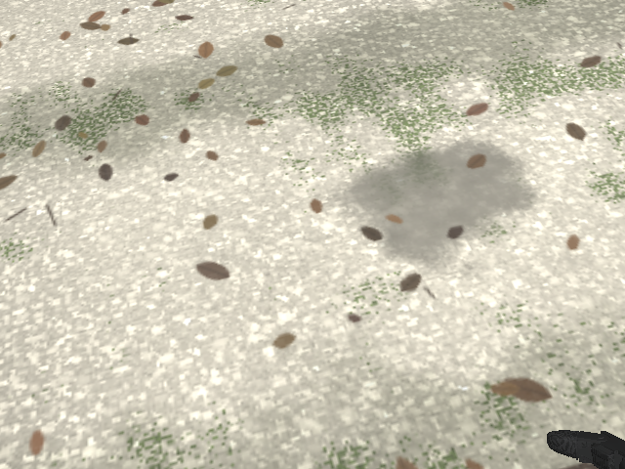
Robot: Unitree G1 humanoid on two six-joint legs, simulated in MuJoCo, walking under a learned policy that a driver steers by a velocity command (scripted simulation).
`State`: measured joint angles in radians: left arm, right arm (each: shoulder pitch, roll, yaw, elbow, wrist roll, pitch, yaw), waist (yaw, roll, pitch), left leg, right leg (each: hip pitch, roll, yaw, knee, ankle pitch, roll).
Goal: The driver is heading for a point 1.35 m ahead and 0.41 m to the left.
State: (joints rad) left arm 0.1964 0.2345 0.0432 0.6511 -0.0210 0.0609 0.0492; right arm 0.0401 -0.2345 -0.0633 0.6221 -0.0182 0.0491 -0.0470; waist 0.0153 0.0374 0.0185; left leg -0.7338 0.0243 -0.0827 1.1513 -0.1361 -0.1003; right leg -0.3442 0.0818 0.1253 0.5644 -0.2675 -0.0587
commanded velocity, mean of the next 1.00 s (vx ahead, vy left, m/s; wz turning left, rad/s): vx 0.00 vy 0.00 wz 0.35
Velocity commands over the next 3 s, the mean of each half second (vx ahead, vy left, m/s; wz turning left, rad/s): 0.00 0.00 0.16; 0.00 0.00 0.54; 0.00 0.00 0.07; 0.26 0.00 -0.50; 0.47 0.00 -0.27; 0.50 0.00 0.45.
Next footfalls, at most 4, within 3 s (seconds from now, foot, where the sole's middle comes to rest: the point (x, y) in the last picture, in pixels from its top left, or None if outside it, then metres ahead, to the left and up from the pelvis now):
0.14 left None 0.10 0.18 -0.77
1.24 right None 0.28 0.03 -0.77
2.00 right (357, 467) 0.45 0.01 -0.77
2.54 left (266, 337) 0.76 0.21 -0.77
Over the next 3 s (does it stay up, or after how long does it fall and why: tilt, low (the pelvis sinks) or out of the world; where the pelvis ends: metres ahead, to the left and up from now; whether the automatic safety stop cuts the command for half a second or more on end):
stays up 0.86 0.13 0.00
